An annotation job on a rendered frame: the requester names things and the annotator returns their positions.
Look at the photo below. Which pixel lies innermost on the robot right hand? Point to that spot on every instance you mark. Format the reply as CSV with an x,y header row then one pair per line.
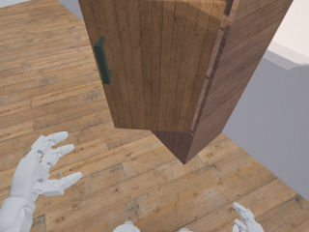
x,y
249,224

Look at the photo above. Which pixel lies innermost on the handle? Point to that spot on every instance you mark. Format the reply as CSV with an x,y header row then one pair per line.
x,y
102,63

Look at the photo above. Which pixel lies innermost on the robot left forearm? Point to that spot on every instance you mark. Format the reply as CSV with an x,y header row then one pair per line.
x,y
16,214

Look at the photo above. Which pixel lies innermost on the robot left hand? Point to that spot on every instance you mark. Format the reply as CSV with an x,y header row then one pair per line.
x,y
25,182

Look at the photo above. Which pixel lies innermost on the cupboard door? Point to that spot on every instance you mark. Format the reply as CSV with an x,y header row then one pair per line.
x,y
158,52

